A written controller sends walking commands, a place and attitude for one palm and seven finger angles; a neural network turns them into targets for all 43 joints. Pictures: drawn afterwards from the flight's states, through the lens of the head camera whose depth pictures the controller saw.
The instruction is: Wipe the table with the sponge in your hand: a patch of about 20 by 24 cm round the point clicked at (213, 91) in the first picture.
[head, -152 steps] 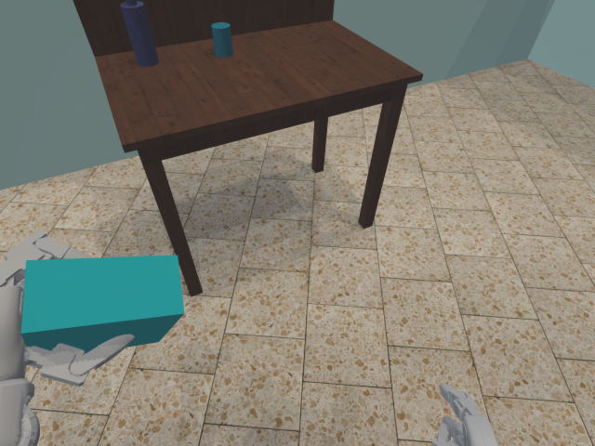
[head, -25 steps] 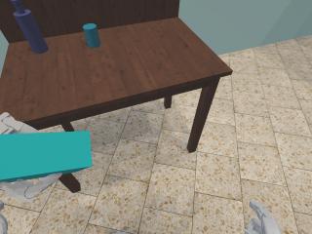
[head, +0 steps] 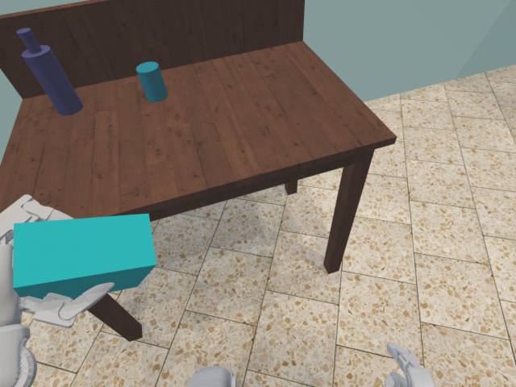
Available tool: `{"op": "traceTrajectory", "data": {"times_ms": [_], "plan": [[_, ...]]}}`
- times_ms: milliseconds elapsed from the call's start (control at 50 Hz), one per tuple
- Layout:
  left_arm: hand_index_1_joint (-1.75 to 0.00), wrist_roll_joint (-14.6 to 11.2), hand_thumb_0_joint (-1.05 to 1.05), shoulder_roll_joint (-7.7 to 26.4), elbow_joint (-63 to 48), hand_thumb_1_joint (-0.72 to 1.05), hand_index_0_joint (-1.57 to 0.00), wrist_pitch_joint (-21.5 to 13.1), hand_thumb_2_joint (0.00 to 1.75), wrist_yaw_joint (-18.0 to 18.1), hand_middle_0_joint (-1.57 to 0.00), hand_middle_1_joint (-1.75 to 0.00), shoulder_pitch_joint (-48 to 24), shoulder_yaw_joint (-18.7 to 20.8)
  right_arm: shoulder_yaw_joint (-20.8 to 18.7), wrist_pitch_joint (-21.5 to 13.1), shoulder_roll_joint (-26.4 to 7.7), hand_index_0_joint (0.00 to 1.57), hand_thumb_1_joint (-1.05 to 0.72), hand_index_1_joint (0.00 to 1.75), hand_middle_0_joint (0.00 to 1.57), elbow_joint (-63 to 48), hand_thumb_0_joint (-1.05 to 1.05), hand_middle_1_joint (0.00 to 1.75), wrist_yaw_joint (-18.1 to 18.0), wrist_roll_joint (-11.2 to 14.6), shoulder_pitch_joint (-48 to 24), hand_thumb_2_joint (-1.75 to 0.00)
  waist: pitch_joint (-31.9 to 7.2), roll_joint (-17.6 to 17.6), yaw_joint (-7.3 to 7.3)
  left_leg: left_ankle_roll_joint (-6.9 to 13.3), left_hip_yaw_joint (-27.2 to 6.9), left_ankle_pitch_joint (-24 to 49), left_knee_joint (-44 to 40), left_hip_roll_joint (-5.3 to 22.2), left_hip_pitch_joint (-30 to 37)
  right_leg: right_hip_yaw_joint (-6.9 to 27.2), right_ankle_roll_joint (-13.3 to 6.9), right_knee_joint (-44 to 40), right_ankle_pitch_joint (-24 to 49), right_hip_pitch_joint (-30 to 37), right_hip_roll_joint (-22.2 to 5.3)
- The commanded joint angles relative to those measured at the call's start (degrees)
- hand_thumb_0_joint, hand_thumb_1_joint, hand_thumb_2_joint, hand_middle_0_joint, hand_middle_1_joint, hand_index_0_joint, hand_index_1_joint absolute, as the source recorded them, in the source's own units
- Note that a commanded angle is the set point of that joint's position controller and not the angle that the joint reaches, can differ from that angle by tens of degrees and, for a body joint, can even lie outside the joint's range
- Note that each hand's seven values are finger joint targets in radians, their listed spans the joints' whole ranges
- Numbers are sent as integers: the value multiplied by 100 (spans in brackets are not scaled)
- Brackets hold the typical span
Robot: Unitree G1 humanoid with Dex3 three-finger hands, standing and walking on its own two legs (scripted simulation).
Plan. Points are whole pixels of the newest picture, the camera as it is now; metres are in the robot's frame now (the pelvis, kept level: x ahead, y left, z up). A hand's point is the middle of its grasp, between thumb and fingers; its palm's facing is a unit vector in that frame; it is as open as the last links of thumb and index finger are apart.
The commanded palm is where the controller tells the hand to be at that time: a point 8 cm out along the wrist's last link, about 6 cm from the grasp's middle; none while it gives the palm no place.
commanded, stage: take the last steps up to it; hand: left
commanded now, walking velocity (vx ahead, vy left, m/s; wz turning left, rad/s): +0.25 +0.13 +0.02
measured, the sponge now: (107, 258) +0.23 +0.20 +0.15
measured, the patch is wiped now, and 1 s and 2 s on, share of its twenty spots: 0.00 0.00 0.00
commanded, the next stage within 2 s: come to a stop and stand still in 0.64 s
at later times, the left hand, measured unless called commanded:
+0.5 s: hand (83, 195) +0.30 +0.24 +0.19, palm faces +0.38 -0.81 -0.45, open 10.0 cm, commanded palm +0.25 +0.29 +0.18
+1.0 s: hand (86, 174) +0.35 +0.26 +0.17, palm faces +0.38 -0.82 -0.43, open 9.9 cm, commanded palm +0.29 +0.30 +0.18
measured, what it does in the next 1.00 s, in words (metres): walks ahead: left foot, then right foot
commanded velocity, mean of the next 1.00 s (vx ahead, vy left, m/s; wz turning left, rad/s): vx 0.10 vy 0.05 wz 0.01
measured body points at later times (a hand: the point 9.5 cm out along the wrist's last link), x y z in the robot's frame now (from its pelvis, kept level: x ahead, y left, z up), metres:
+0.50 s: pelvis +0.08 +0.02 -0.01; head +0.11 +0.01 +0.44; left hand +0.27 +0.28 +0.21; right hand +0.25 -0.18 -0.10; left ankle +0.12 +0.15 -0.74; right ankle +0.10 -0.08 -0.72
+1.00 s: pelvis +0.12 +0.03 -0.01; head +0.15 +0.04 +0.44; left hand +0.32 +0.31 +0.20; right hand +0.30 -0.23 -0.08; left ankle +0.17 +0.15 -0.74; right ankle +0.10 -0.07 -0.72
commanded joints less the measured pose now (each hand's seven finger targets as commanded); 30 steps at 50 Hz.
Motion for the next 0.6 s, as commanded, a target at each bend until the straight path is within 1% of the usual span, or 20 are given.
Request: {"op": "traceTrajectory", "data": {"times_ms": [0,80,120,140,160,180,200,220,240,260,280,300,340,420,480,500,520,540,560,580], "plan": [[-160,-48,0,1375,-1426,10,-120,-519,130,146,-120,-160,-102,853,-225,-230,-422,20,-90,30,20,-1130,0,30,-19,-10,-504,-90,-705,-1037,-82,22,198,405,-1274,190,-429,1022,-510,-1208,3334,1164,-1356],[-160,-100,0,1382,-1787,10,-120,-493,130,240,-120,-160,303,994,-303,-243,-367,20,-90,30,20,-1423,0,30,2,0,-465,-90,-885,-1202,71,110,658,455,-2633,12,214,1010,-569,-1049,3192,1338,-1349],[-160,-103,0,1398,-1894,10,-120,-473,130,274,-120,-160,242,1028,-342,-250,-401,20,-90,30,20,-1465,0,30,-16,-6,-381,-90,-908,-1111,38,120,758,624,-3110,-67,611,1017,-522,-915,2830,1209,-1292],[-160,-120,0,1371,-1965,10,-120,-456,130,288,-120,-160,175,969,-387,-250,-452,20,-90,30,20,-1450,0,30,-42,18,-306,-90,-989,-948,-68,124,738,930,-3581,-92,1124,945,-416,-638,2620,1078,-1248],[-160,-117,0,1343,-2008,10,-120,-467,130,296,-120,-160,74,943,-411,-254,-472,20,-90,30,20,-1452,0,30,-76,17,-227,-90,-1099,-792,-138,145,839,1239,-3993,-152,1692,704,-262,-123,2522,898,-1013],[-160,-121,0,1356,-2033,10,-120,-506,130,290,-120,-160,-41,926,-458,-262,-559,20,-90,30,20,-1470,0,30,-118,31,-197,-90,-1200,-186,-207,274,621,1458,-4171,23,2430,584,-73,642,2238,368,-783],[-160,-129,0,1329,-2061,10,-120,-539,130,292,-120,-160,-123,913,-505,-256,-714,20,-90,30,20,-1497,0,30,-112,56,-231,-90,-1307,967,-198,731,-686,2214,-4259,1006,3070,240,203,1753,529,-621,-194],[-160,-122,0,1331,-2020,10,-120,-599,130,280,-120,-160,-290,866,-486,-272,-694,20,-90,30,20,-1539,0,30,-67,90,-216,-90,-1234,1483,-154,1307,-2051,2895,-4523,1874,3169,323,285,2789,-1855,-1484,235],[-160,-101,0,1549,-1510,10,-120,-584,130,202,-120,-160,-140,905,-430,-320,-670,20,-90,30,20,-1448,0,30,-92,60,-291,-90,-1062,1460,-119,1525,-2444,1944,-4765,2143,2690,655,263,3505,-1978,-1748,168],[-160,-100,0,1566,-1630,10,-120,-574,130,178,-120,-160,-259,946,-404,-337,-607,20,-90,30,20,-1384,0,30,-89,45,-338,-90,-888,1274,-162,1714,-2484,1507,-4812,2159,2373,849,300,3657,-1716,-1957,-38],[-160,-84,0,1506,-1751,10,-120,-571,130,152,-120,-160,-291,916,-416,-355,-581,20,-90,30,20,-1302,0,30,-83,84,-361,-90,-735,1012,-149,1686,-2030,1407,-4771,1979,2265,837,350,3520,-1434,-2093,-146],[-160,-82,0,1385,-1955,10,-120,-568,130,128,-120,-160,-223,831,-408,-379,-572,20,-90,30,20,-1265,0,30,-62,102,-364,-90,-687,986,-101,1525,-1485,1458,-4719,1732,2060,708,363,3222,-1206,-1937,-162],[-160,-110,0,1380,-2353,10,-120,-554,130,119,-120,-160,-98,841,-369,-467,-568,20,-90,30,20,-1287,0,30,-44,90,-392,-90,-814,1208,-43,1256,-721,1515,-4723,1393,1728,423,384,2450,-813,-1300,-86],[-160,-155,0,1204,-2001,10,-120,-408,130,137,-120,-160,111,757,-266,-552,-524,20,-90,30,20,-1235,0,30,-70,63,-294,-90,-842,1111,-96,1038,-412,992,-4676,1284,1418,8,424,998,-669,-427,217],[-160,-112,0,1216,-1556,10,-120,-256,130,155,-120,-160,-100,784,-233,-466,-508,20,-90,30,20,-1199,0,30,-158,50,-342,-90,-854,569,-80,726,-203,209,-4036,1072,1060,-34,384,-268,-148,409,255],[-160,-83,0,1319,-1361,10,-120,-233,130,157,-120,-160,-232,836,-233,-413,-465,20,-90,30,20,-1182,0,30,-174,45,-346,-90,-770,1,-89,552,47,-176,-3372,801,782,528,226,-858,-57,580,-87],[-160,-57,0,1444,-1245,10,-120,-212,130,168,-120,-160,-351,860,-216,-350,-351,20,-90,30,20,-1224,0,30,-158,42,-340,-90,-693,-1239,-136,282,449,-749,-2192,192,30,2261,-247,-1396,-18,768,-1088],[-160,-154,0,1536,-1172,10,-120,-119,130,179,-120,-160,-444,939,-218,-376,-398,20,-90,30,20,-1300,0,30,-122,55,-499,-90,-615,-2162,21,120,287,-1121,-892,-196,-712,3736,-703,-1810,279,946,-1955],[-160,-182,0,1459,-1166,10,-120,-137,130,160,-120,-160,-543,799,-262,-377,-506,20,-90,30,20,-1195,0,30,-59,30,-518,-90,-544,-1987,-66,54,-251,-764,-46,-71,-875,3850,-858,-1840,811,955,-2143],[-160,-182,0,1455,-1194,10,-120,-202,130,156,-120,-160,-545,843,-158,-351,-391,20,-90,30,20,-1109,0,30,-38,25,-513,-90,-557,-1428,-119,-5,-424,-520,316,34,-1037,3297,-895,-1597,1647,1136,-2082]]}}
